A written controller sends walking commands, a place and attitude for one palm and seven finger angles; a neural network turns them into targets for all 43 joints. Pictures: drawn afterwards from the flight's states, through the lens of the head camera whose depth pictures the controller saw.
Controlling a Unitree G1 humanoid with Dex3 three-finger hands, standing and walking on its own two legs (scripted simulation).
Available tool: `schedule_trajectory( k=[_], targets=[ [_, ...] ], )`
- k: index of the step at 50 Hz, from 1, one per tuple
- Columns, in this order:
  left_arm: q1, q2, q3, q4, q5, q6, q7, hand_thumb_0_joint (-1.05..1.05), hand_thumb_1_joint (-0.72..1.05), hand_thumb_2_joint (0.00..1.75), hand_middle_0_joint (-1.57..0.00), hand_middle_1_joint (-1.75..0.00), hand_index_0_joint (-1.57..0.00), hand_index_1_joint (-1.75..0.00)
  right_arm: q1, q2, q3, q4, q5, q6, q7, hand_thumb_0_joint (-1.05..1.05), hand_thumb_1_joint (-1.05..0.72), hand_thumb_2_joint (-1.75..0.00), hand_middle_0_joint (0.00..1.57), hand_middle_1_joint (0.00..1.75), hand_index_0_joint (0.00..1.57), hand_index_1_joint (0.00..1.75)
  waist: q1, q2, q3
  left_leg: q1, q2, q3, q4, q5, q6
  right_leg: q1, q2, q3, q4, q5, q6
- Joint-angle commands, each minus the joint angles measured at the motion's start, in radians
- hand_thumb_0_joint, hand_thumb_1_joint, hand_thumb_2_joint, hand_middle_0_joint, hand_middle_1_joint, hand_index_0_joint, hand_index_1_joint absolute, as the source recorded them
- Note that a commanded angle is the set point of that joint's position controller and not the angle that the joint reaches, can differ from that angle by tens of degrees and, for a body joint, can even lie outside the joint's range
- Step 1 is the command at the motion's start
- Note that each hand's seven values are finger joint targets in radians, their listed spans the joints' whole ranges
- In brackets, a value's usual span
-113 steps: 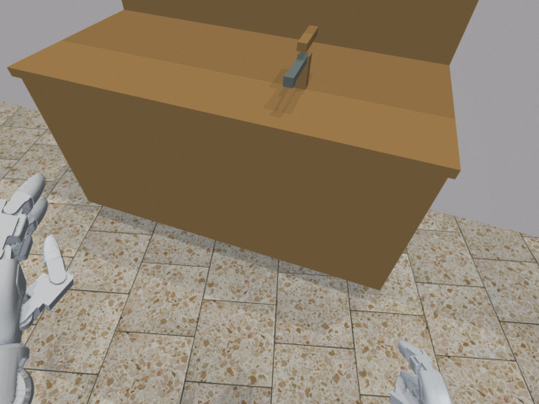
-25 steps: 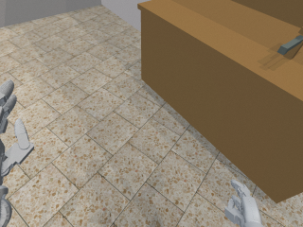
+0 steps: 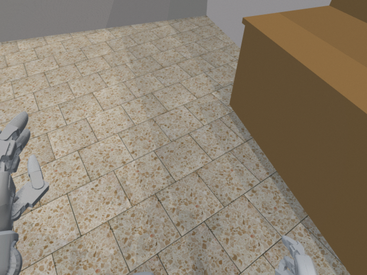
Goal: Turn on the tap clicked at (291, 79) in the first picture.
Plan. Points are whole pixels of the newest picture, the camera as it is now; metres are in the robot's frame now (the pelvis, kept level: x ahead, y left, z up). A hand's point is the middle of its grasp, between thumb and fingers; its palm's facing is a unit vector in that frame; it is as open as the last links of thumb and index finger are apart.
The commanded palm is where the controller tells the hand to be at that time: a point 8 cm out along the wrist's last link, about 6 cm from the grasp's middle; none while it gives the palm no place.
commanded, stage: walk around to get in front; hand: left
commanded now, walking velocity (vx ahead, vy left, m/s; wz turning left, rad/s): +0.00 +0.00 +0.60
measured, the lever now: out of the picture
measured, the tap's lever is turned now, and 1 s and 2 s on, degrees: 0 0 0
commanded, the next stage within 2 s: none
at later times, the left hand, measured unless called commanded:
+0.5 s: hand out of the picture +0.07 +0.26 +0.16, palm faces +0.64 -0.64 -0.43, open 7.5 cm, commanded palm +0.01 +0.28 +0.18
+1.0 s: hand out of the picture -0.07 +0.27 +0.18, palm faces +0.78 -0.47 -0.42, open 7.5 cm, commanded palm -0.13 +0.28 +0.18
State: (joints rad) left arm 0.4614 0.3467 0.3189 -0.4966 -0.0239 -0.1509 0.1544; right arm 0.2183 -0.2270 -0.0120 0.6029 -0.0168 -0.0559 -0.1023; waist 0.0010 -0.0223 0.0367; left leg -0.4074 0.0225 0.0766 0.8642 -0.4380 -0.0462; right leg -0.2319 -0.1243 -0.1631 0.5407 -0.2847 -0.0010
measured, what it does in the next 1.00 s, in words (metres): walks backwards, turning left: left foot, then right foot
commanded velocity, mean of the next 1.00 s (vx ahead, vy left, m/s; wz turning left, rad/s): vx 0.08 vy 0.00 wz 0.60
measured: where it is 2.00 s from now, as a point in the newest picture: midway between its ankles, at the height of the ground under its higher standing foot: outside the picture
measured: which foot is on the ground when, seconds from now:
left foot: up 0.00-0.06, down 0.08-0.42, up 0.44-0.74, down 0.76-1.00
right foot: down 0.00-0.10, up 0.12-0.40, down 0.42-0.76, up 0.78-1.00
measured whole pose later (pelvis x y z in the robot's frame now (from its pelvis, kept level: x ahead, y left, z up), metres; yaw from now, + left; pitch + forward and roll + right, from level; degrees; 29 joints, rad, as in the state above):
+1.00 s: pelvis -0.11 -0.05 +0.00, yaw +33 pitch +0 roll -2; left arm 0.50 0.37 0.36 -0.55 -0.04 -0.19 0.13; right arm 0.23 -0.15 0.02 0.59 0.00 -0.11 -0.04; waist 0.01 0.03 0.02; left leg -0.29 0.03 -0.06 0.52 -0.24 0.00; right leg -0.41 -0.04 -0.10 0.85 -0.43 0.07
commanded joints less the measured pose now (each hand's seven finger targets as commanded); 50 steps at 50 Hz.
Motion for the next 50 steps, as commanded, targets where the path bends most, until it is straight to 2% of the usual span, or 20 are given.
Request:
schedule_trajectory(
  k=[1,3,5,6,8,11,19,20,21,22,24,27,33,36,37,38,39,42,44,50],
  targets=[
    [-0.025,0.191,0.169,-0.246,-0.006,-0.077,0.049,0.0,0.9,0.9,-0.2,-0.3,-0.2,-0.3,-0.078,-0.044,-0.02,-0.193,-0.006,-0.041,0.0,0.0,-0.9,-0.9,0.2,0.3,0.2,0.3,0.012,-0.125,-0.179,0.089,-0.025,0.057,-0.304,0.084,0.016,0.117,-0.205,0.116,-0.032,0.528,-0.075],
    [-0.027,0.179,0.147,-0.268,-0.019,-0.079,0.046,0.0,0.9,0.9,-0.2,-0.3,-0.2,-0.3,-0.053,-0.06,-0.033,-0.203,0.005,-0.033,0.003,0.0,-0.9,-0.9,0.2,0.3,0.2,0.3,-0.024,-0.025,-0.207,0.253,0.001,0.024,-0.455,0.314,0.041,0.034,-0.145,0.066,0.176,0.467,0.004],
    [-0.017,0.183,0.144,-0.289,-0.031,-0.105,0.029,0.0,0.9,0.9,-0.2,-0.3,-0.2,-0.3,-0.054,-0.107,-0.045,-0.212,0.015,-0.056,0.023,0.0,-0.9,-0.9,0.2,0.3,0.2,0.3,0.001,0.34,-0.183,0.399,0.357,-0.452,-0.482,1.031,0.243,-0.318,0.055,0.067,0.499,-0.318,0.095],
    [-0.028,0.213,0.165,-0.291,-0.008,-0.11,0.017,0.0,0.9,0.9,-0.2,-0.3,-0.2,-0.3,-0.046,-0.091,-0.035,-0.18,0.005,-0.066,0.035,0.0,-0.9,-0.9,0.2,0.3,0.2,0.3,-0.016,0.355,-0.16,0.381,0.381,-0.549,-0.491,1.033,0.279,-0.398,0.041,0.138,0.58,-0.362,0.093],
    [-0.042,0.193,0.138,-0.332,0.009,-0.123,0.0,0.0,0.9,0.9,-0.2,-0.3,-0.2,-0.3,-0.063,-0.108,-0.056,-0.164,0.019,-0.087,0.058,0.0,-0.9,-0.9,0.2,0.3,0.2,0.3,-0.015,0.219,-0.149,0.337,0.312,-0.424,-0.451,0.825,0.253,-0.383,0.039,0.16,0.555,-0.249,0.086],
    [0.019,0.164,0.132,-0.328,-0.015,-0.097,0.0,0.0,0.9,0.9,-0.2,-0.3,-0.2,-0.3,-0.059,-0.104,-0.052,-0.166,0.032,-0.097,0.065,0.0,-0.9,-0.9,0.2,0.3,0.2,0.3,-0.011,0.291,-0.129,0.145,0.198,-0.267,-0.513,0.513,0.181,-0.196,0.084,0.102,0.448,-0.134,0.091],
    [-0.067,0.157,0.127,-0.206,-0.024,-0.054,0.001,0.0,0.9,0.9,-0.2,-0.3,-0.2,-0.3,-0.091,-0.078,-0.016,-0.161,0.021,-0.092,0.043,0.0,-0.9,-0.9,0.2,0.3,0.2,0.3,0.017,0.231,-0.101,-0.042,0.141,-0.32,-0.537,0.043,0.147,0.129,0.145,0.075,-0.052,-0.105,0.068],
    [-0.092,0.176,0.127,-0.202,-0.017,-0.047,0.003,0.0,0.9,0.9,-0.2,-0.3,-0.2,-0.3,-0.093,-0.067,-0.013,-0.164,0.024,-0.084,0.044,0.0,-0.9,-0.9,0.2,0.3,0.2,0.3,0.023,0.117,-0.107,-0.086,0.087,-0.277,-0.412,-0.031,0.111,0.172,0.063,0.15,-0.198,-0.064,0.028],
    [-0.106,0.225,0.143,-0.192,0.0,-0.035,0.011,0.0,0.9,0.9,-0.2,-0.3,-0.2,-0.3,-0.095,-0.041,-0.01,-0.175,0.02,-0.071,0.045,0.0,-0.9,-0.9,0.2,0.3,0.2,0.3,0.021,-0.166,-0.099,-0.211,-0.035,-0.138,-0.111,-0.098,0.039,0.174,-0.186,0.46,-0.34,-0.179,-0.074],
    [-0.144,0.248,0.164,-0.186,-0.014,-0.023,0.025,0.0,0.9,0.9,-0.2,-0.3,-0.2,-0.3,-0.103,-0.062,-0.017,-0.171,0.011,-0.073,0.039,0.0,-0.9,-0.9,0.2,0.3,0.2,0.3,0.035,-0.217,-0.091,-0.215,-0.068,-0.095,0.182,-0.081,0.002,0.052,-0.34,0.616,-0.379,-0.138,-0.129],
    [-0.111,0.192,0.116,-0.15,-0.01,-0.026,0.017,0.0,0.9,0.9,-0.2,-0.3,-0.2,-0.3,-0.09,-0.062,-0.021,-0.142,0.003,-0.067,0.039,0.0,-0.9,-0.9,0.2,0.3,0.2,0.3,0.0,-0.183,-0.085,-0.175,-0.029,-0.112,0.392,0.019,-0.011,-0.012,-0.263,0.416,-0.311,-0.037,-0.111],
    [-0.137,0.205,0.125,-0.177,-0.006,-0.054,0.016,0.0,0.9,0.9,-0.2,-0.3,-0.2,-0.3,-0.153,-0.048,-0.006,-0.145,0.012,-0.061,0.008,0.0,-0.9,-0.9,0.2,0.3,0.2,0.3,0.006,-0.14,-0.071,-0.104,0.014,-0.06,0.248,0.023,-0.024,0.014,-0.202,0.149,-0.243,0.238,-0.091],
    [-0.021,0.2,0.171,-0.239,-0.006,-0.075,0.047,0.0,0.9,0.9,-0.2,-0.3,-0.2,-0.3,-0.11,-0.044,-0.018,-0.185,-0.008,-0.055,-0.003,0.0,-0.9,-0.9,0.2,0.3,0.2,0.3,0.039,-0.155,-0.164,0.014,0.005,0.037,-0.185,-0.02,0.014,0.145,-0.232,0.134,-0.121,0.457,-0.11],
    [-0.022,0.188,0.164,-0.271,-0.015,-0.08,0.051,0.0,0.9,0.9,-0.2,-0.3,-0.2,-0.3,-0.053,-0.057,-0.034,-0.186,-0.003,-0.038,0.002,0.0,-0.9,-0.9,0.2,0.3,0.2,0.3,-0.017,-0.072,-0.228,0.21,-0.031,0.056,-0.45,0.221,0.027,0.103,-0.177,0.067,0.11,0.497,-0.021],
    [-0.012,0.179,0.14,-0.295,-0.027,-0.083,0.046,0.0,0.9,0.9,-0.2,-0.3,-0.2,-0.3,-0.048,-0.082,-0.043,-0.196,0.007,-0.043,0.002,0.0,-0.9,-0.9,0.2,0.3,0.2,0.3,-0.024,0.083,-0.222,0.299,0.086,-0.081,-0.477,0.483,0.077,-0.021,-0.106,0.022,0.282,0.351,0.035],
    [-0.028,0.186,0.14,-0.338,-0.035,-0.1,0.036,0.0,0.9,0.9,-0.2,-0.3,-0.2,-0.3,-0.062,-0.114,-0.048,-0.212,0.011,-0.059,0.014,0.0,-0.9,-0.9,0.2,0.3,0.2,0.3,-0.011,0.327,-0.196,0.405,0.299,-0.367,-0.485,0.927,0.192,-0.27,0.025,0.02,0.465,-0.144,0.097],
    [-0.007,0.191,0.152,-0.287,-0.015,-0.112,0.021,0.0,0.9,0.9,-0.2,-0.3,-0.2,-0.3,-0.042,-0.095,-0.04,-0.18,0.007,-0.071,0.032,0.0,-0.9,-0.9,0.2,0.3,0.2,0.3,-0.009,0.353,-0.162,0.424,0.378,-0.517,-0.49,1.023,0.259,-0.398,0.042,0.088,0.579,-0.357,0.085],
    [-0.054,0.205,0.157,-0.357,0.005,-0.121,0.002,0.0,0.9,0.9,-0.2,-0.3,-0.2,-0.3,-0.06,-0.108,-0.062,-0.148,0.026,-0.091,0.059,0.0,-0.9,-0.9,0.2,0.3,0.2,0.3,-0.014,0.241,-0.138,0.333,0.288,-0.41,-0.491,0.573,0.263,-0.405,0.026,0.133,0.559,-0.186,0.08],
    [-0.009,0.159,0.133,-0.316,-0.005,-0.108,0.0,0.0,0.9,0.9,-0.2,-0.3,-0.2,-0.3,-0.068,-0.104,-0.055,-0.143,0.03,-0.095,0.062,0.0,-0.9,-0.9,0.2,0.3,0.2,0.3,-0.009,0.284,-0.104,0.187,0.223,-0.322,-0.543,0.346,0.228,-0.28,0.052,0.094,0.479,-0.135,0.083],
    [-0.048,0.143,0.125,-0.183,-0.015,-0.075,-0.002,0.0,0.9,0.9,-0.2,-0.3,-0.2,-0.3,-0.095,-0.083,-0.022,-0.145,0.02,-0.089,0.035,0.0,-0.9,-0.9,0.2,0.3,0.2,0.3,0.01,0.256,-0.069,0.006,0.178,-0.342,-0.594,-0.131,0.208,-0.005,0.134,0.013,0.133,-0.178,0.072]
  ],
)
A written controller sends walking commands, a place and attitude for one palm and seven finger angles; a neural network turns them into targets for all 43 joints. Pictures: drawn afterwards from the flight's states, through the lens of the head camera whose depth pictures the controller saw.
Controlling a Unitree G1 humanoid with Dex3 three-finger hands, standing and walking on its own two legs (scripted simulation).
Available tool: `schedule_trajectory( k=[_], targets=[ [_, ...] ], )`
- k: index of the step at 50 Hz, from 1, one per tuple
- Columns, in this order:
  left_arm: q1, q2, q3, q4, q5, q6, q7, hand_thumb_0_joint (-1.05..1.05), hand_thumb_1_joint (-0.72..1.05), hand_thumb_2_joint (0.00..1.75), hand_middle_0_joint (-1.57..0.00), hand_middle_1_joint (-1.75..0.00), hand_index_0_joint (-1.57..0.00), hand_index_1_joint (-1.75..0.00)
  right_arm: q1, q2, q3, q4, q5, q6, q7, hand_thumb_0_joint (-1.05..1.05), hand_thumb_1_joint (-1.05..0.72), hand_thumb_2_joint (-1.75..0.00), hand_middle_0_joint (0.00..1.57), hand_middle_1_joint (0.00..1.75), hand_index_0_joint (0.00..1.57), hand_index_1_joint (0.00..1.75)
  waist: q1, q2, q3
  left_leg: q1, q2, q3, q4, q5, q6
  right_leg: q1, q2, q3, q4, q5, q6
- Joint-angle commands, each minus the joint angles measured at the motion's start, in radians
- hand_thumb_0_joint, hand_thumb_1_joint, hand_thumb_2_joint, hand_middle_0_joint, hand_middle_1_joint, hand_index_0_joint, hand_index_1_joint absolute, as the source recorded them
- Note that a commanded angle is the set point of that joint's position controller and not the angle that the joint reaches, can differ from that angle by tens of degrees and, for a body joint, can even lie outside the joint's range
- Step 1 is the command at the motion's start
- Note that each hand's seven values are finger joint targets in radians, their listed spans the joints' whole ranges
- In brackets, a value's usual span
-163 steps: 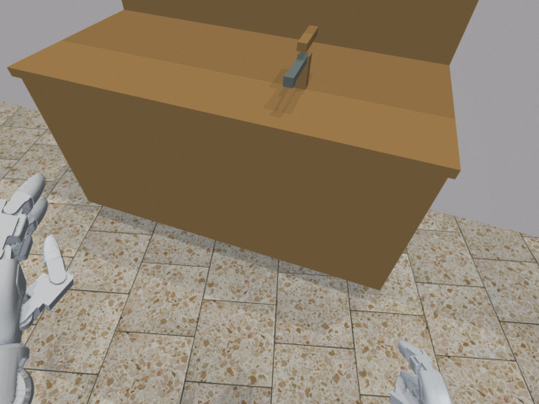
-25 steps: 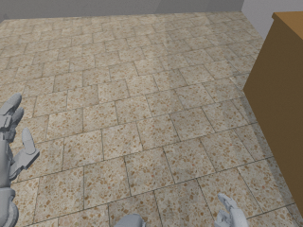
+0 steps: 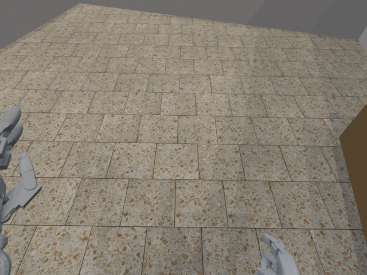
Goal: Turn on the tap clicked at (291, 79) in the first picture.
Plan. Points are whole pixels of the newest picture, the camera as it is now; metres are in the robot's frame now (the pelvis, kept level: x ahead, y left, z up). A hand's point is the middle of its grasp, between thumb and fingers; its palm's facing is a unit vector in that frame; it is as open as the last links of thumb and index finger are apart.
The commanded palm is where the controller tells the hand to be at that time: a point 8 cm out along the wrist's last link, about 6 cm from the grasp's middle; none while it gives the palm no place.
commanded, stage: walk around to get in front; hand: left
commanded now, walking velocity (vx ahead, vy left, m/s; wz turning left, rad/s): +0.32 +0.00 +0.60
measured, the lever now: out of the picture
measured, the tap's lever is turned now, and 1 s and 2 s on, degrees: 0 0 0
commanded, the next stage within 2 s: none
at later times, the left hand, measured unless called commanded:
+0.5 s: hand out of the picture +0.18 +0.31 +0.17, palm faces +0.66 -0.66 -0.36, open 7.5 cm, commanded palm +0.11 +0.33 +0.18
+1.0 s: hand (8, 158) +0.26 +0.32 +0.17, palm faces +0.70 -0.58 -0.41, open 7.5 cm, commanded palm +0.18 +0.34 +0.18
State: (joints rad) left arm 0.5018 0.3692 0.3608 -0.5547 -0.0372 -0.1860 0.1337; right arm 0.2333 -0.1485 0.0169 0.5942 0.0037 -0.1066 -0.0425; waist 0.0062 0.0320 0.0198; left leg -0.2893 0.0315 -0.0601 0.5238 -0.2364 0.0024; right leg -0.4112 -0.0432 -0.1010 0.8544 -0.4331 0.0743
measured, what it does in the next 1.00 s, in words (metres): walks ahead, turning left: right foot, then left foot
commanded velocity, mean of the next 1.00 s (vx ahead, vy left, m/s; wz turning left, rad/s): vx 0.36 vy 0.00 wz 0.31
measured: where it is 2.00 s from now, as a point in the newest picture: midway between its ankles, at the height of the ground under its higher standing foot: (161, 230)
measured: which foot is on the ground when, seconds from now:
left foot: down 0.00-0.08, up 0.10-0.42, down 0.44-0.74, up 0.76-1.00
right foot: up 0.00-0.06, down 0.08-0.42, up 0.44-0.72, down 0.74-1.00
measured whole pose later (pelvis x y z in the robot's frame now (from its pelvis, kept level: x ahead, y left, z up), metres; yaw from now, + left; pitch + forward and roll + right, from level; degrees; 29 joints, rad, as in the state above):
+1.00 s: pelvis +0.16 +0.02 +0.00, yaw +25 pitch +0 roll +2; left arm 0.46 0.33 0.33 -0.49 -0.02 -0.20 0.15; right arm 0.20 -0.25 -0.03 0.63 0.00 -0.06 -0.07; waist 0.01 -0.01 0.06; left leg -0.49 0.08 0.13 0.85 -0.33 -0.01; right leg -0.18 -0.13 -0.23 0.50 -0.32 0.00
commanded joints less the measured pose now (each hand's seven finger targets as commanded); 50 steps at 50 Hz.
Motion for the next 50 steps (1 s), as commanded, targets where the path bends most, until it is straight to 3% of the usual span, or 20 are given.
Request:
schedule_trajectory(
  k=[1,3,4,5,11,16,19,20,21,22,23,25,28,35,36,38,39,41,44,50],
  targets=[
    [-0.112,0.113,0.074,-0.12,0.002,-0.033,0.017,0.0,0.9,0.9,-0.2,-0.3,-0.2,-0.3,-0.121,-0.157,-0.046,-0.138,-0.002,-0.034,-0.026,0.0,-0.9,-0.9,0.2,0.3,0.2,0.3,0.014,0.191,-0.059,-0.157,0.15,-0.189,-0.205,-0.357,0.142,0.257,0.062,-0.057,-0.282,-0.031,-0.011],
    [-0.143,0.12,0.058,-0.103,0.016,-0.017,0.011,0.0,0.9,0.9,-0.2,-0.3,-0.2,-0.3,-0.121,-0.122,-0.031,-0.137,0.002,-0.023,-0.024,0.0,-0.9,-0.9,0.2,0.3,0.2,0.3,0.028,-0.043,-0.072,-0.388,0.04,-0.062,0.134,-0.371,0.068,0.461,-0.118,0.135,-0.543,-0.078,-0.093],
    [-0.167,0.201,0.098,-0.084,0.019,-0.009,0.016,0.0,0.9,0.9,-0.2,-0.3,-0.2,-0.3,-0.127,-0.112,-0.04,-0.141,-0.001,-0.02,-0.027,0.0,-0.9,-0.9,0.2,0.3,0.2,0.3,0.033,-0.359,-0.051,-0.545,-0.063,0.077,0.532,-0.375,0.0,0.452,-0.417,0.562,-0.676,-0.243,-0.214],
    [-0.232,0.223,0.112,-0.126,0.001,-0.021,0.027,0.0,0.9,0.9,-0.2,-0.3,-0.2,-0.3,-0.153,-0.165,-0.054,-0.137,-0.023,-0.034,-0.03,0.0,-0.9,-0.9,0.2,0.3,0.2,0.3,0.025,-0.298,-0.03,-0.529,-0.02,0.022,0.738,-0.278,-0.024,0.326,-0.496,0.601,-0.709,-0.222,-0.239],
    [-0.164,0.178,0.089,-0.146,0.012,-0.049,0.029,0.0,0.9,0.9,-0.2,-0.3,-0.2,-0.3,-0.156,-0.144,-0.046,-0.123,-0.018,-0.004,-0.039,0.0,-0.9,-0.9,0.2,0.3,0.2,0.3,0.006,-0.19,-0.01,-0.337,0.059,0.119,0.558,-0.115,-0.042,0.249,-0.323,0.067,-0.609,0.177,-0.169],
    [-0.128,0.165,0.107,-0.193,0.002,-0.05,0.066,0.0,0.9,0.9,-0.2,-0.3,-0.2,-0.3,-0.122,-0.131,-0.06,-0.172,-0.02,-0.012,-0.039,0.0,-0.9,-0.9,0.2,0.3,0.2,0.3,0.045,-0.239,-0.058,-0.175,0.019,0.256,0.187,-0.14,-0.012,0.295,-0.324,0.024,-0.536,0.228,-0.188],
    [-0.155,0.152,0.092,-0.22,0.0,-0.048,0.08,0.0,0.9,0.9,-0.2,-0.3,-0.2,-0.3,-0.074,-0.135,-0.068,-0.177,-0.015,-0.015,-0.047,0.0,-0.9,-0.9,0.2,0.3,0.2,0.3,0.002,-0.175,-0.119,0.047,-0.047,0.322,-0.013,-0.075,0.0,0.26,-0.274,-0.042,-0.315,0.286,-0.146],
    [-0.187,0.143,0.081,-0.249,-0.001,-0.06,0.081,0.0,0.9,0.9,-0.2,-0.3,-0.2,-0.3,-0.043,-0.154,-0.079,-0.178,-0.006,-0.016,-0.051,0.0,-0.9,-0.9,0.2,0.3,0.2,0.3,-0.033,-0.037,-0.171,0.22,-0.024,0.255,-0.062,-0.029,0.03,0.166,-0.23,-0.096,-0.062,0.366,-0.105],
    [-0.19,0.129,0.072,-0.277,0.001,-0.079,0.079,0.0,0.9,0.9,-0.2,-0.3,-0.2,-0.3,-0.054,-0.187,-0.087,-0.189,-0.001,-0.016,-0.046,0.0,-0.9,-0.9,0.2,0.3,0.2,0.3,-0.049,0.272,-0.193,0.388,0.184,-0.084,-0.122,0.13,0.13,-0.083,-0.104,-0.13,0.247,0.084,-0.035],
    [-0.182,0.128,0.06,-0.268,0.009,-0.1,0.079,0.0,0.9,0.9,-0.2,-0.3,-0.2,-0.3,-0.062,-0.175,-0.079,-0.186,0.003,-0.028,-0.031,0.0,-0.9,-0.9,0.2,0.3,0.2,0.3,-0.03,0.375,-0.182,0.466,0.373,-0.413,-0.174,0.428,0.24,-0.273,-0.025,-0.044,0.443,-0.208,-0.028],
    [-0.181,0.185,0.101,-0.175,0.027,-0.101,0.06,0.0,0.9,0.9,-0.2,-0.3,-0.2,-0.3,-0.076,-0.174,-0.078,-0.157,0.007,-0.034,-0.015,0.0,-0.9,-0.9,0.2,0.3,0.2,0.3,-0.031,0.222,-0.15,0.343,0.408,-0.44,-0.199,0.242,0.275,-0.307,-0.081,0.072,0.499,-0.152,-0.046],
    [-0.131,0.199,0.142,-0.217,0.022,-0.096,0.043,0.0,0.9,0.9,-0.2,-0.3,-0.2,-0.3,-0.09,-0.173,-0.093,-0.147,0.014,-0.019,-0.01,0.0,-0.9,-0.9,0.2,0.3,0.2,0.3,-0.024,0.172,-0.111,0.223,0.364,-0.369,-0.208,0.061,0.294,-0.342,-0.121,0.1,0.484,-0.076,-0.026],
    [-0.076,0.171,0.133,-0.334,0.012,-0.116,0.036,0.0,0.9,0.9,-0.2,-0.3,-0.2,-0.3,-0.109,-0.149,-0.078,-0.139,0.013,-0.044,-0.007,0.0,-0.9,-0.9,0.2,0.3,0.2,0.3,-0.001,0.236,-0.099,0.056,0.246,-0.121,-0.242,-0.05,0.204,-0.163,-0.107,0.022,0.241,0.047,-0.023],
    [-0.1,0.127,0.105,-0.094,0.01,-0.08,0.03,0.0,0.9,0.9,-0.2,-0.3,-0.2,-0.3,-0.097,-0.146,-0.056,-0.101,-0.001,-0.042,-0.037,0.0,-0.9,-0.9,0.2,0.3,0.2,0.3,0.008,0.097,-0.102,-0.122,0.178,0.023,-0.084,-0.295,0.111,0.285,0.008,-0.108,-0.305,0.088,-0.016],
    [-0.131,0.136,0.102,-0.07,0.016,-0.071,0.032,0.0,0.9,0.9,-0.2,-0.3,-0.2,-0.3,-0.096,-0.139,-0.054,-0.098,0.0,-0.035,-0.04,0.0,-0.9,-0.9,0.2,0.3,0.2,0.3,0.012,-0.001,-0.111,-0.183,0.133,0.064,0.09,-0.313,0.084,0.349,-0.042,-0.018,-0.398,0.021,-0.047],
    [-0.187,0.206,0.124,-0.051,0.013,-0.046,0.036,0.0,0.9,0.9,-0.2,-0.3,-0.2,-0.3,-0.156,-0.136,-0.052,-0.126,0.002,-0.036,-0.039,0.0,-0.9,-0.9,0.2,0.3,0.2,0.3,0.041,-0.417,-0.08,-0.52,-0.03,0.104,0.679,-0.346,0.014,0.444,-0.438,0.672,-0.649,-0.128,-0.252],
    [-0.237,0.193,0.104,-0.057,0.009,-0.06,0.03,0.0,0.9,0.9,-0.2,-0.3,-0.2,-0.3,-0.14,-0.159,-0.065,-0.105,-0.006,-0.045,-0.03,0.0,-0.9,-0.9,0.2,0.3,0.2,0.3,0.016,-0.345,-0.045,-0.507,0.016,0.023,0.774,-0.249,-0.001,0.37,-0.446,0.672,-0.682,-0.17,-0.261],
    [-0.215,0.18,0.094,-0.068,0.013,-0.084,0.02,0.0,0.9,0.9,-0.2,-0.3,-0.2,-0.3,-0.136,-0.148,-0.046,-0.074,-0.004,-0.024,-0.029,0.0,-0.9,-0.9,0.2,0.3,0.2,0.3,0.009,-0.193,-0.002,-0.478,0.068,0.04,0.788,-0.153,-0.023,0.304,-0.38,0.397,-0.628,-0.008,-0.242],
    [-0.191,0.166,0.085,-0.095,0.017,-0.087,0.026,0.0,0.9,0.9,-0.2,-0.3,-0.2,-0.3,-0.155,-0.148,-0.044,-0.086,-0.003,0.0,-0.032,0.0,-0.9,-0.9,0.2,0.3,0.2,0.3,0.002,-0.181,-0.022,-0.362,0.071,0.114,0.582,-0.095,-0.023,0.267,-0.314,0.139,-0.605,0.184,-0.204],
    [-0.087,0.173,0.13,-0.225,0.005,-0.09,0.071,0.0,0.9,0.9,-0.2,-0.3,-0.2,-0.3,-0.125,-0.129,-0.065,-0.16,-0.007,-0.002,-0.032,0.0,-0.9,-0.9,0.2,0.3,0.2,0.3,0.038,-0.178,-0.09,-0.152,0.019,0.271,0.117,-0.072,-0.003,0.351,-0.286,0.065,-0.52,0.324,-0.215]
  ],
)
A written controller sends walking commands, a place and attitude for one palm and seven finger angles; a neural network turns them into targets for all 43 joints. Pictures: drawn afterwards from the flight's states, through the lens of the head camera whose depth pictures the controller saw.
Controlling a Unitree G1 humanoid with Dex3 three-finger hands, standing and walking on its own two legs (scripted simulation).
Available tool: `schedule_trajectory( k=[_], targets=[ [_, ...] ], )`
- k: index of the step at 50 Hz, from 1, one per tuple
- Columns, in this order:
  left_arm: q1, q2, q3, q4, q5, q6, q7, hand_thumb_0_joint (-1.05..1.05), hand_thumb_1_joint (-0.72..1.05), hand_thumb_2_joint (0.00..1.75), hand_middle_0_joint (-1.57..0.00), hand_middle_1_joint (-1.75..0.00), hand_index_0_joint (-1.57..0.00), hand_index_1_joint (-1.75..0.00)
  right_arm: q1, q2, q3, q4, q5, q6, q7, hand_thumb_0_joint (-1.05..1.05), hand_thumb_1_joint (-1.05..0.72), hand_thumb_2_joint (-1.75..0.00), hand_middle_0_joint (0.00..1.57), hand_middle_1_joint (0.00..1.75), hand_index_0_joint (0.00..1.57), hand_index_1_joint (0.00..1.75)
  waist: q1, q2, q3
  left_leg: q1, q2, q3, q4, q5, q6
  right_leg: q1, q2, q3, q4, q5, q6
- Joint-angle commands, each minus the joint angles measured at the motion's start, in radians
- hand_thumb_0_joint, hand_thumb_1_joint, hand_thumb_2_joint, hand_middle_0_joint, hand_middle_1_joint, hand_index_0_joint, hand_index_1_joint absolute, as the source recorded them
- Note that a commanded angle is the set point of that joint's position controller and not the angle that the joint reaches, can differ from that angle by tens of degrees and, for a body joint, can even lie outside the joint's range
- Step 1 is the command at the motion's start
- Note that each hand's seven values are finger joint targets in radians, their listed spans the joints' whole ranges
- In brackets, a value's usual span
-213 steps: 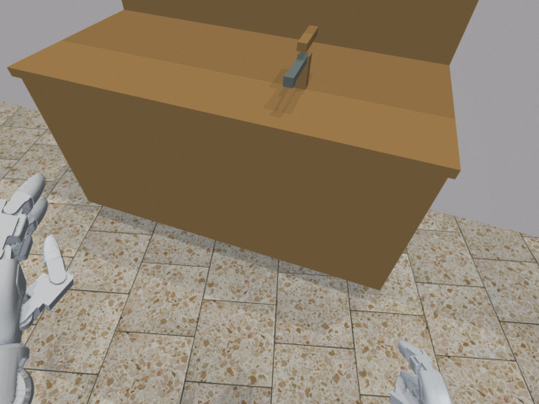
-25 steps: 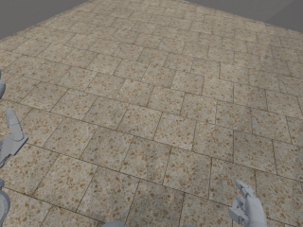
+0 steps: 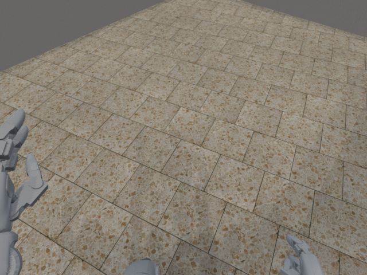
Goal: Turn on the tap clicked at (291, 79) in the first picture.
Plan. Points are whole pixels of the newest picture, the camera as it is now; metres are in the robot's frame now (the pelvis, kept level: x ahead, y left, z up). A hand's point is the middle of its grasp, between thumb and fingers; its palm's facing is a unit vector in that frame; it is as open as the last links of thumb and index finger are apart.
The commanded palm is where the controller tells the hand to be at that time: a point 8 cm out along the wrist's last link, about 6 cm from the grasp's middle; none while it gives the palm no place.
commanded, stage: walk around to get in front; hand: left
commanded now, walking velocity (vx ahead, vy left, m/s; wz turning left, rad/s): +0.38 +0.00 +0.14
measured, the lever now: out of the picture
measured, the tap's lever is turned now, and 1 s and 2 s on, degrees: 0 0 0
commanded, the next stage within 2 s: turn to face it in 1.02 s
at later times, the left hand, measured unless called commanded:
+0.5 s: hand (82, 115) +0.36 +0.22 +0.17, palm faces +0.46 -0.75 -0.48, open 7.5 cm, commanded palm +0.30 +0.26 +0.17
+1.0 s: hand (81, 67) +0.49 +0.26 +0.19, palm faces +0.50 -0.77 -0.40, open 7.5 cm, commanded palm +0.42 +0.30 +0.17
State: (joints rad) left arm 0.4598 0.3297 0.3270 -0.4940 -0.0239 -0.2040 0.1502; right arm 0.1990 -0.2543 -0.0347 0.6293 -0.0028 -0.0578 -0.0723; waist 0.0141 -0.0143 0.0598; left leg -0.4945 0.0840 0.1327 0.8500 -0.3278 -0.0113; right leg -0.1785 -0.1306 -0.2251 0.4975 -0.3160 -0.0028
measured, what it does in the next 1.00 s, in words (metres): walks ahead: left foot, then right foot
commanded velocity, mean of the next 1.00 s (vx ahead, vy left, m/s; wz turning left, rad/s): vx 0.37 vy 0.00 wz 0.18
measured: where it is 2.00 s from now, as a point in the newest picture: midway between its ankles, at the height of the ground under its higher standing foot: (198, 234)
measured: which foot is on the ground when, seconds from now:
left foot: up 0.00-0.08, down 0.10-0.44, up 0.46-0.74, down 0.76-1.00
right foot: down 0.00-0.10, up 0.12-0.42, down 0.44-0.78, up 0.80-1.00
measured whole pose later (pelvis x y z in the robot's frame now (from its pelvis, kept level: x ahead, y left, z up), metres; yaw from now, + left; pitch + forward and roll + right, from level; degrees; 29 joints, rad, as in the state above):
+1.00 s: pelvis +0.30 +0.00 +0.00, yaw +8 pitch +1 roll -2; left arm 0.47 0.38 0.39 -0.60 -0.03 -0.23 0.14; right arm 0.18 -0.11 0.01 0.58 0.01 -0.11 -0.04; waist 0.00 0.00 0.06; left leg -0.29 0.08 0.13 0.51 -0.24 0.03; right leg -0.55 -0.11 -0.11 1.05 -0.36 0.04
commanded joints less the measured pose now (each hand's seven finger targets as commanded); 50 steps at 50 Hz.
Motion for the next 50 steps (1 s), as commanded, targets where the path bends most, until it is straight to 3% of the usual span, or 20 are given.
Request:
schedule_trajectory(
  k=[1,3,4,5,6,7,12,16,20,21,22,24,25,29,36,37,39,40,43,50],
  targets=[
    [-0.053,0.21,0.167,-0.293,-0.009,-0.072,0.062,0.0,0.9,0.9,-0.2,-0.3,-0.2,-0.3,-0.07,-0.023,-0.014,-0.196,-0.002,-0.05,-0.003,0.0,-0.9,-0.9,0.2,0.3,0.2,0.3,0.019,-0.109,-0.153,0.104,-0.049,0.099,-0.27,0.054,0.008,0.13,-0.183,0.168,-0.122,0.215,-0.127],
    [-0.068,0.192,0.144,-0.291,-0.011,-0.075,0.063,0.0,0.9,0.9,-0.2,-0.3,-0.2,-0.3,-0.045,-0.039,-0.029,-0.202,0.004,-0.047,-0.015,0.0,-0.9,-0.9,0.2,0.3,0.2,0.3,-0.01,-0.048,-0.18,0.303,-0.064,0.106,-0.381,0.131,0.02,0.06,-0.118,0.105,0.086,0.284,-0.074],
    [-0.091,0.199,0.15,-0.298,-0.009,-0.088,0.063,0.0,0.9,0.9,-0.2,-0.3,-0.2,-0.3,-0.025,-0.062,-0.04,-0.204,0.007,-0.047,-0.02,0.0,-0.9,-0.9,0.2,0.3,0.2,0.3,-0.038,0.092,-0.223,0.478,0.008,-0.024,-0.409,0.161,0.069,-0.081,-0.081,0.071,0.302,0.274,-0.03],
    [-0.089,0.186,0.152,-0.297,-0.01,-0.095,0.063,0.0,0.9,0.9,-0.2,-0.3,-0.2,-0.3,-0.036,-0.085,-0.048,-0.207,0.009,-0.045,-0.016,0.0,-0.9,-0.9,0.2,0.3,0.2,0.3,-0.036,0.346,-0.254,0.637,0.23,-0.377,-0.458,0.326,0.18,-0.325,0.047,0.044,0.561,-0.073,0.026],
    [-0.122,0.217,0.156,-0.252,-0.007,-0.108,0.058,0.0,0.9,0.9,-0.2,-0.3,-0.2,-0.3,-0.049,-0.071,-0.032,-0.208,0.008,-0.049,-0.001,0.0,-0.9,-0.9,0.2,0.3,0.2,0.3,-0.03,0.353,-0.228,0.606,0.354,-0.615,-0.53,0.378,0.274,-0.449,0.087,0.138,0.734,-0.32,0.015],
    [-0.129,0.269,0.186,-0.24,-0.006,-0.107,0.04,0.0,0.9,0.9,-0.2,-0.3,-0.2,-0.3,-0.073,-0.063,-0.031,-0.19,0.004,-0.061,0.0,0.0,-0.9,-0.9,0.2,0.3,0.2,0.3,-0.028,0.306,-0.198,0.574,0.384,-0.657,-0.538,0.325,0.301,-0.53,0.041,0.216,0.814,-0.282,0.02],
    [0.009,0.196,0.169,-0.353,-0.01,-0.102,0.019,0.0,0.9,0.9,-0.2,-0.3,-0.2,-0.3,-0.064,-0.049,-0.034,-0.17,0.02,-0.084,0.022,0.0,-0.9,-0.9,0.2,0.3,0.2,0.3,-0.006,0.248,-0.165,0.381,0.234,-0.237,-0.54,0.246,0.205,-0.451,-0.012,0.148,0.566,-0.076,0.04],
    [0.037,0.18,0.165,-0.267,-0.016,-0.095,0.015,0.0,0.9,0.9,-0.2,-0.3,-0.2,-0.3,-0.057,-0.045,-0.022,-0.162,0.01,-0.103,0.014,0.0,-0.9,-0.9,0.2,0.3,0.2,0.3,-0.008,0.254,-0.145,0.274,0.205,-0.113,-0.543,0.232,0.16,-0.215,0.046,0.042,0.258,0.013,0.052],
    [-0.051,0.19,0.164,-0.166,-0.008,-0.064,0.013,0.0,0.9,0.9,-0.2,-0.3,-0.2,-0.3,-0.066,-0.029,-0.015,-0.146,0.013,-0.08,-0.008,0.0,-0.9,-0.9,0.2,0.3,0.2,0.3,0.006,0.096,-0.182,0.18,0.133,-0.03,-0.24,0.097,0.099,0.087,0.089,0.003,0.009,0.069,0.039],
    [-0.091,0.211,0.165,-0.165,0.004,-0.056,0.014,0.0,0.9,0.9,-0.2,-0.3,-0.2,-0.3,-0.059,-0.012,-0.014,-0.143,0.017,-0.073,-0.006,0.0,-0.9,-0.9,0.2,0.3,0.2,0.3,0.009,-0.095,-0.215,0.047,0.058,0.021,0.044,-0.002,0.07,0.19,-0.055,0.218,-0.083,-0.01,-0.025],
    [-0.078,0.245,0.184,-0.134,0.007,-0.042,0.018,0.0,0.9,0.9,-0.2,-0.3,-0.2,-0.3,-0.08,0.004,-0.003,-0.167,0.014,-0.07,-0.004,0.0,-0.9,-0.9,0.2,0.3,0.2,0.3,0.022,-0.353,-0.196,-0.229,-0.071,-0.002,0.339,-0.243,0.033,0.288,-0.289,0.667,-0.189,0.058,-0.151],
    [-0.108,0.259,0.196,-0.156,-0.015,-0.057,0.011,0.0,0.9,0.9,-0.2,-0.3,-0.2,-0.3,-0.086,-0.036,-0.013,-0.141,0.009,-0.077,0.008,0.0,-0.9,-0.9,0.2,0.3,0.2,0.3,0.012,-0.265,-0.154,-0.258,-0.005,-0.151,0.504,-0.168,0.01,0.188,-0.349,0.725,-0.255,-0.12,-0.194],
    [-0.106,0.246,0.182,-0.178,-0.016,-0.065,0.006,0.0,0.9,0.9,-0.2,-0.3,-0.2,-0.3,-0.1,-0.044,-0.011,-0.133,0.012,-0.065,0.011,0.0,-0.9,-0.9,0.2,0.3,0.2,0.3,0.005,-0.221,-0.113,-0.271,0.022,-0.156,0.518,-0.112,-0.003,0.152,-0.337,0.603,-0.246,-0.083,-0.187],
    [-0.069,0.222,0.173,-0.24,-0.002,-0.074,0.019,0.0,0.9,0.9,-0.2,-0.3,-0.2,-0.3,-0.123,-0.035,-0.003,-0.14,0.01,-0.035,0.006,0.0,-0.9,-0.9,0.2,0.3,0.2,0.3,-0.007,-0.137,-0.111,-0.094,0.047,-0.089,0.191,-0.058,-0.005,0.03,-0.246,0.245,-0.204,0.159,-0.137],
    [-0.043,0.204,0.171,-0.325,-0.006,-0.078,0.062,0.0,0.9,0.9,-0.2,-0.3,-0.2,-0.3,-0.053,-0.033,-0.03,-0.198,-0.001,-0.038,-0.008,0.0,-0.9,-0.9,0.2,0.3,0.2,0.3,-0.005,-0.045,-0.163,0.246,-0.057,0.099,-0.333,0.118,0.009,0.036,-0.158,0.107,-0.007,0.146,-0.085],
    [-0.054,0.188,0.147,-0.326,-0.005,-0.081,0.057,0.0,0.9,0.9,-0.2,-0.3,-0.2,-0.3,-0.029,-0.05,-0.041,-0.199,0.007,-0.041,-0.016,0.0,-0.9,-0.9,0.2,0.3,0.2,0.3,-0.026,0.068,-0.179,0.37,-0.032,0.043,-0.386,0.128,0.028,-0.037,-0.125,0.063,0.171,0.149,-0.05],
    [-0.108,0.197,0.155,-0.329,-0.002,-0.109,0.058,0.0,0.9,0.9,-0.2,-0.3,-0.2,-0.3,-0.04,-0.081,-0.045,-0.213,0.011,-0.05,-0.005,0.0,-0.9,-0.9,0.2,0.3,0.2,0.3,-0.031,0.437,-0.193,0.556,0.314,-0.582,-0.542,0.337,0.221,-0.409,0.086,0.079,0.672,-0.334,0.029],
    [-0.104,0.253,0.182,-0.242,0.008,-0.108,0.045,0.0,0.9,0.9,-0.2,-0.3,-0.2,-0.3,-0.058,-0.066,-0.031,-0.193,0.006,-0.056,0.003,0.0,-0.9,-0.9,0.2,0.3,0.2,0.3,-0.029,0.35,-0.192,0.5,0.368,-0.66,-0.57,0.199,0.263,-0.468,0.042,0.188,0.784,-0.294,0.013],
    [-0.092,0.224,0.174,-0.337,0.0,-0.104,0.02,0.0,0.9,0.9,-0.2,-0.3,-0.2,-0.3,-0.063,-0.058,-0.044,-0.179,0.019,-0.066,0.017,0.0,-0.9,-0.9,0.2,0.3,0.2,0.3,-0.024,0.201,-0.166,0.479,0.294,-0.456,-0.525,0.249,0.243,-0.565,-0.006,0.201,0.789,-0.169,0.037],
    [0.026,0.164,0.148,-0.278,-0.013,-0.081,0.011,0.0,0.9,0.9,-0.2,-0.3,-0.2,-0.3,-0.047,-0.043,-0.022,-0.162,0.01,-0.095,0.016,0.0,-0.9,-0.9,0.2,0.3,0.2,0.3,-0.014,0.223,-0.156,0.311,0.204,-0.177,-0.589,0.227,0.166,-0.313,0.028,0.08,0.383,0.001,0.055]
  ],
)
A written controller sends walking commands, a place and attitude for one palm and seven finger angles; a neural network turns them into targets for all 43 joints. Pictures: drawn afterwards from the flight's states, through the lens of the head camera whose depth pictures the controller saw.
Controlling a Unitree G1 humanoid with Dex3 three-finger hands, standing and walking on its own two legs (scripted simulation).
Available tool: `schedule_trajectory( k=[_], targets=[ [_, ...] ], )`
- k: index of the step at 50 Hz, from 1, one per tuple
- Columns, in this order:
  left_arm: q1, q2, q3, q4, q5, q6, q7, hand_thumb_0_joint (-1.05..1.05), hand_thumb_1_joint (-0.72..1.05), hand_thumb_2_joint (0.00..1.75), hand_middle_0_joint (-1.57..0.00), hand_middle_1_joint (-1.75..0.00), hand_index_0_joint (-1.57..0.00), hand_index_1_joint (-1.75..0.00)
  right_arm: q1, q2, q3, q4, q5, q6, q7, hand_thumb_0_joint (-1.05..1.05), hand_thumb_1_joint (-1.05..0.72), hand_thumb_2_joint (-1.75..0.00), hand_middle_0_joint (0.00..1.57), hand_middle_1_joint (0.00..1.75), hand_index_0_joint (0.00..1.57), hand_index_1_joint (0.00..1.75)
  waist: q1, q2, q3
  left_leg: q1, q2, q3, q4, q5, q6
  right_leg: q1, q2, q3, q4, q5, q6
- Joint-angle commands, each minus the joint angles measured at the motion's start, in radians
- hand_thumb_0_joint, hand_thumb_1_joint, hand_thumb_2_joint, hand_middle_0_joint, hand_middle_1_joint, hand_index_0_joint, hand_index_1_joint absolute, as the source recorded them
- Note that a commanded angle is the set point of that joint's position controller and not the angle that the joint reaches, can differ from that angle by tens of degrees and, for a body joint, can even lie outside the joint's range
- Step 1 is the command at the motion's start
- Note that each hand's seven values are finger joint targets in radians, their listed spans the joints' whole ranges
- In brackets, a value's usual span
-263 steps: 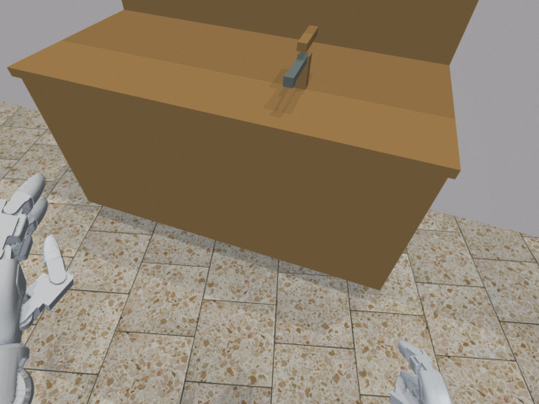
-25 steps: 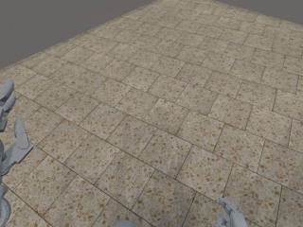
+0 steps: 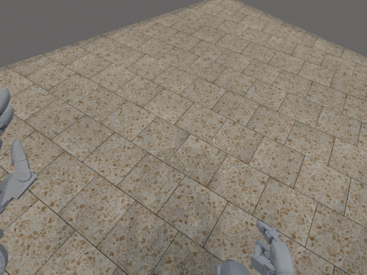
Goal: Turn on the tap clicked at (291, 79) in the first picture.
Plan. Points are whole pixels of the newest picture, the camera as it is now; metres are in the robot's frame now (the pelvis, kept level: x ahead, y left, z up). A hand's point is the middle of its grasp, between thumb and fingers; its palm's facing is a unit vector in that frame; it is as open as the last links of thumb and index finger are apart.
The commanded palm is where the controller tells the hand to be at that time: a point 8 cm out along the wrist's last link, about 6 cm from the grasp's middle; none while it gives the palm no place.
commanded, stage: walk around to get in front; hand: left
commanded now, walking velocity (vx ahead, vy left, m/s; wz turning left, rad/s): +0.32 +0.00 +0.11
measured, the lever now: out of the picture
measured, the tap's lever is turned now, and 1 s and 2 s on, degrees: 0 0 0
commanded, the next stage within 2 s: turn to face it in 0.02 s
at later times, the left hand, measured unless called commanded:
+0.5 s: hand (102, 119) +0.34 +0.17 +0.18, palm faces +0.33 -0.84 -0.42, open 7.5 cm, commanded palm +0.29 +0.22 +0.18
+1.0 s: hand (189, 115) +0.38 +0.02 +0.16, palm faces -0.02 -0.82 -0.58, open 7.5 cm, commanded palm +0.33 +0.10 +0.18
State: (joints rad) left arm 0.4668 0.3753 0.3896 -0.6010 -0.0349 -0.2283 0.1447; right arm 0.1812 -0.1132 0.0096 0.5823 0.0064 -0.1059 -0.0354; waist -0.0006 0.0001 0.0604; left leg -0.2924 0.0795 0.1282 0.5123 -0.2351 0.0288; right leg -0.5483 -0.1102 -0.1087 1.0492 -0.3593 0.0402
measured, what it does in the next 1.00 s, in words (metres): steps to the right, turning right: right foot, then left foot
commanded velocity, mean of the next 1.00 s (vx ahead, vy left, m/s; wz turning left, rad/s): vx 0.02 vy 0.00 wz -0.52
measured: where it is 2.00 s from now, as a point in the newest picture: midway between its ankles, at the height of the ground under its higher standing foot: outside the picture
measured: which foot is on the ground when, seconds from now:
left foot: down 0.00-0.18, up 0.20-0.50, down 0.52-0.90, up 0.92-1.00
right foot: up 0.00-0.16, down 0.18-0.54, up 0.56-0.86, down 0.88-1.00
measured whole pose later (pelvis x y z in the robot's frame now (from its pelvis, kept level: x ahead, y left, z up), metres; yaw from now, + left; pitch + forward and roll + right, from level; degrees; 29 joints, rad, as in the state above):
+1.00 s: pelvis +0.08 -0.09 -0.02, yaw -24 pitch +0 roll +1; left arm 0.51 0.41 0.41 -0.59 -0.06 -0.18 0.13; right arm 0.15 -0.22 -0.01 0.58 0.02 -0.01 -0.01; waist -0.01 0.07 0.20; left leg -0.50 0.15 0.07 1.15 -0.50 -0.10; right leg -0.35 0.00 -0.09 0.65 -0.30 -0.07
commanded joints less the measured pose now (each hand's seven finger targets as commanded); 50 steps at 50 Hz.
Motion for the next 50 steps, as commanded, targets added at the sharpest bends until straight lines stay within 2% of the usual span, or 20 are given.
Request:
schedule_trajectory(
  k=[1,7,8,9,10,11,13,16,21,24,25,27,28,32,41,43,44,45,46,50],
  targets=[
    [0.009,0.121,0.088,-0.15,-0.004,-0.052,0.015,0.0,0.9,0.9,-0.2,-0.3,-0.2,-0.3,-0.03,-0.184,-0.064,-0.112,0.0,-0.046,-0.027,0.0,-0.9,-0.9,0.2,0.3,0.2,0.3,0.001,0.204,-0.156,0.114,0.216,-0.163,-0.25,0.126,0.128,0.079,0.015,-0.046,-0.218,0.042,0.013],
    [-0.103,0.121,0.054,-0.068,0.012,-0.013,0.018,0.0,0.9,0.9,-0.2,-0.3,-0.2,-0.3,-0.058,-0.167,-0.043,-0.098,0.004,-0.029,-0.047,0.0,-0.9,-0.9,0.2,0.3,0.2,0.3,0.011,0.123,-0.166,0.086,0.152,-0.075,0.003,0.106,0.065,0.371,0.082,-0.107,-0.592,0.132,-0.001],
    [-0.137,0.137,0.054,-0.085,0.02,-0.015,0.021,0.0,0.9,0.9,-0.2,-0.3,-0.2,-0.3,-0.056,-0.163,-0.041,-0.097,0.006,-0.022,-0.044,0.0,-0.9,-0.9,0.2,0.3,0.2,0.3,0.007,0.035,-0.194,0.016,0.111,-0.034,0.18,0.086,0.036,0.468,0.014,-0.013,-0.644,0.178,-0.041],
    [-0.141,0.197,0.089,-0.075,0.029,-0.013,0.028,0.0,0.9,0.9,-0.2,-0.3,-0.2,-0.3,-0.051,-0.141,-0.035,-0.102,0.005,-0.012,-0.044,0.0,-0.9,-0.9,0.2,0.3,0.2,0.3,0.003,-0.204,-0.227,-0.185,0.015,0.03,0.446,-0.053,-0.007,0.6,-0.181,0.296,-0.667,0.389,-0.136],
    [-0.157,0.222,0.124,-0.074,0.017,-0.017,0.029,0.0,0.9,0.9,-0.2,-0.3,-0.2,-0.3,-0.082,-0.149,-0.028,-0.117,-0.002,-0.021,-0.042,0.0,-0.9,-0.9,0.2,0.3,0.2,0.3,0.018,-0.284,-0.211,-0.354,-0.06,-0.037,0.618,-0.336,-0.043,0.639,-0.294,0.494,-0.687,0.57,-0.225],
    [-0.139,0.193,0.1,-0.072,0.001,-0.022,0.02,0.0,0.9,0.9,-0.2,-0.3,-0.2,-0.3,-0.069,-0.175,-0.051,-0.102,0.0,-0.023,-0.034,0.0,-0.9,-0.9,0.2,0.3,0.2,0.3,0.016,-0.306,-0.213,-0.343,-0.027,-0.121,0.695,-0.308,-0.057,0.595,-0.302,0.516,-0.708,0.517,-0.232],
    [-0.074,0.177,0.106,-0.102,0.005,-0.03,0.022,0.0,0.9,0.9,-0.2,-0.3,-0.2,-0.3,-0.104,-0.164,-0.03,-0.105,0.003,0.009,-0.025,0.0,-0.9,-0.9,0.2,0.3,0.2,0.3,0.007,-0.167,-0.179,-0.346,0.019,-0.128,0.668,-0.246,-0.075,0.55,-0.26,0.373,-0.662,0.572,-0.237],
    [-0.052,0.179,0.124,-0.153,0.003,-0.046,0.031,0.0,0.9,0.9,-0.2,-0.3,-0.2,-0.3,-0.114,-0.159,-0.026,-0.115,-0.005,0.03,-0.028,0.0,-0.9,-0.9,0.2,0.3,0.2,0.3,0.001,-0.161,-0.187,-0.185,0.016,-0.059,0.431,-0.185,-0.082,0.412,-0.185,0.198,-0.646,0.66,-0.204],
    [-0.027,0.178,0.132,-0.16,-0.01,-0.048,0.038,0.0,0.9,0.9,-0.2,-0.3,-0.2,-0.3,-0.089,-0.17,-0.043,-0.153,-0.007,0.035,-0.027,0.0,-0.9,-0.9,0.2,0.3,0.2,0.3,0.026,-0.108,-0.202,-0.083,-0.017,-0.004,0.18,-0.084,-0.09,0.369,-0.157,0.26,-0.628,0.574,-0.202],
    [-0.065,0.168,0.112,-0.163,-0.007,-0.047,0.038,0.0,0.9,0.9,-0.2,-0.3,-0.2,-0.3,-0.055,-0.183,-0.058,-0.169,0.004,0.039,-0.03,0.0,-0.9,-0.9,0.2,0.3,0.2,0.3,0.004,-0.07,-0.216,0.101,0.002,0.006,-0.026,0.062,-0.086,0.293,-0.114,0.263,-0.544,0.488,-0.141],
    [-0.082,0.169,0.111,-0.162,-0.006,-0.049,0.036,0.0,0.9,0.9,-0.2,-0.3,-0.2,-0.3,-0.046,-0.197,-0.066,-0.175,0.004,0.041,-0.035,0.0,-0.9,-0.9,0.2,0.3,0.2,0.3,-0.001,-0.008,-0.217,0.169,0.06,-0.03,-0.083,0.123,-0.064,0.24,-0.069,0.241,-0.483,0.407,-0.105],
    [-0.068,0.168,0.111,-0.126,-0.003,-0.063,0.022,0.0,0.9,0.9,-0.2,-0.3,-0.2,-0.3,-0.047,-0.212,-0.071,-0.193,0.0,0.035,-0.032,0.0,-0.9,-0.9,0.2,0.3,0.2,0.3,0.015,0.312,-0.192,0.242,0.374,-0.321,-0.184,0.4,0.079,0.014,0.088,0.101,-0.152,-0.208,-0.013],
    [-0.053,0.172,0.105,-0.113,0.006,-0.074,0.019,0.0,0.9,0.9,-0.2,-0.3,-0.2,-0.3,-0.055,-0.199,-0.061,-0.196,-0.016,0.028,-0.025,0.0,-0.9,-0.9,0.2,0.3,0.2,0.3,0.019,0.327,-0.172,0.202,0.44,-0.391,-0.201,0.454,0.126,-0.003,0.082,0.106,0.031,-0.25,-0.005],
    [-0.12,0.137,0.046,-0.228,0.014,-0.059,0.003,0.0,0.9,0.9,-0.2,-0.3,-0.2,-0.3,-0.042,-0.223,-0.074,-0.193,-0.001,0.019,0.018,0.0,-0.9,-0.9,0.2,0.3,0.2,0.3,0.01,0.262,-0.159,0.238,0.331,-0.058,-0.102,0.593,0.056,-0.009,0.047,0.044,-0.036,-0.062,0.007],
    [0.004,0.173,0.123,-0.182,-0.011,-0.029,0.005,0.0,0.9,0.9,-0.2,-0.3,-0.2,-0.3,-0.003,-0.22,-0.073,-0.197,0.009,-0.006,0.035,0.0,-0.9,-0.9,0.2,0.3,0.2,0.3,0.005,0.287,-0.177,0.178,0.324,0.077,-0.025,0.401,-0.013,0.239,0.1,-0.06,-0.432,0.028,0.014],
    [0.002,0.192,0.135,-0.192,-0.006,-0.023,0.008,0.0,0.9,0.9,-0.2,-0.3,-0.2,-0.3,0.002,-0.213,-0.07,-0.196,0.016,-0.002,0.037,0.0,-0.9,-0.9,0.2,0.3,0.2,0.3,0.011,0.18,-0.211,0.106,0.284,0.091,0.149,0.308,-0.041,0.395,0.076,-0.031,-0.572,0.223,-0.007],
    [0.003,0.235,0.163,-0.176,0.003,-0.027,0.014,0.0,0.9,0.9,-0.2,-0.3,-0.2,-0.3,0.003,-0.187,-0.064,-0.2,0.021,0.002,0.034,0.0,-0.9,-0.9,0.2,0.3,0.2,0.3,0.013,-0.048,-0.223,-0.032,0.187,0.122,0.361,0.057,-0.078,0.507,-0.049,0.136,-0.613,0.582,-0.065],
    [0.036,0.266,0.207,-0.143,-0.011,-0.02,0.023,0.0,0.9,0.9,-0.2,-0.3,-0.2,-0.3,-0.029,-0.165,-0.049,-0.221,0.018,0.005,0.025,0.0,-0.9,-0.9,0.2,0.3,0.2,0.3,0.029,-0.291,-0.229,-0.292,0.036,0.056,0.564,-0.414,-0.123,0.586,-0.186,0.421,-0.591,1.034,-0.164],
    [0.06,0.258,0.209,-0.15,-0.034,0.0,0.025,0.0,0.9,0.9,-0.2,-0.3,-0.2,-0.3,-0.046,-0.18,-0.062,-0.207,0.023,0.012,0.021,0.0,-0.9,-0.9,0.2,0.3,0.2,0.3,0.031,-0.333,-0.269,-0.319,0.034,-0.086,0.691,-0.398,-0.124,0.567,-0.222,0.458,-0.589,1.061,-0.166],
    [0.124,0.218,0.229,-0.163,-0.035,-0.007,0.037,0.0,0.9,0.9,-0.2,-0.3,-0.2,-0.3,-0.105,-0.151,-0.043,-0.161,0.012,0.083,0.019,0.0,-0.9,-0.9,0.2,0.3,0.2,0.3,0.007,-0.121,-0.272,-0.398,0.03,-0.135,0.816,-0.209,-0.143,0.64,-0.156,0.327,-0.564,0.894,-0.182]
  ],
)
